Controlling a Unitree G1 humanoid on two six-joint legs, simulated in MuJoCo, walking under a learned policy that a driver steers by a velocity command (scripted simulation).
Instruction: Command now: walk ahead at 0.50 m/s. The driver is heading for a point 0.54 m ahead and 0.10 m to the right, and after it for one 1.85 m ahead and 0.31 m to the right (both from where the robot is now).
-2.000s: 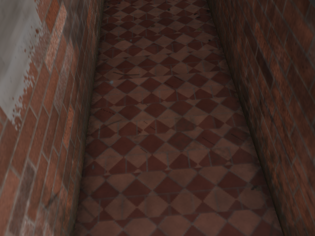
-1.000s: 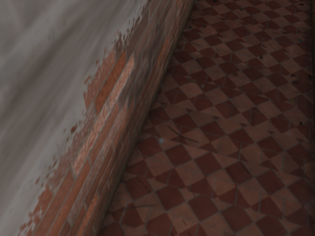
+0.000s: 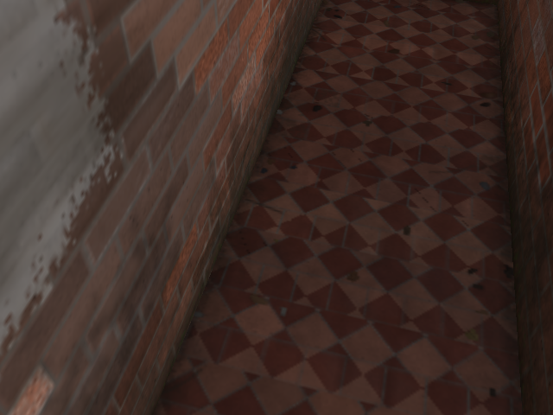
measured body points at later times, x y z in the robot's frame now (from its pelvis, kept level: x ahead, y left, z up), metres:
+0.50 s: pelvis +0.31 +0.01 +0.00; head +0.35 +0.04 +0.45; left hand +0.50 +0.22 -0.13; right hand +0.23 -0.28 -0.11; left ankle +0.19 +0.12 -0.74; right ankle +0.51 -0.16 -0.68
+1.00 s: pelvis +0.55 -0.06 +0.00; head +0.61 -0.08 +0.44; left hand +0.69 +0.21 -0.11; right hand +0.67 -0.36 -0.10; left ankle +0.73 +0.07 -0.70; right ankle +0.56 -0.13 -0.74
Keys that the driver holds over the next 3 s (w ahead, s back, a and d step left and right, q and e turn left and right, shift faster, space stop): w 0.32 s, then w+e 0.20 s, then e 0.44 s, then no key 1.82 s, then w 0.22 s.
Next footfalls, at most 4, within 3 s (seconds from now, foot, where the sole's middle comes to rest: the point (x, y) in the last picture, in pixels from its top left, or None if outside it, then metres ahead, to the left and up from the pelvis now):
0.14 left None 0.23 0.13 -0.78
0.62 right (356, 390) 0.60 -0.13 -0.78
1.10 left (296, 328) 0.75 0.02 -0.78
1.46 right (388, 388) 0.61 -0.21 -0.78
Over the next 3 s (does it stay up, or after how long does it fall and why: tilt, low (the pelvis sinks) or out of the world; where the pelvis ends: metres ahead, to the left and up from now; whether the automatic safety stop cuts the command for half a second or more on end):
stays up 0.66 -0.09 0.01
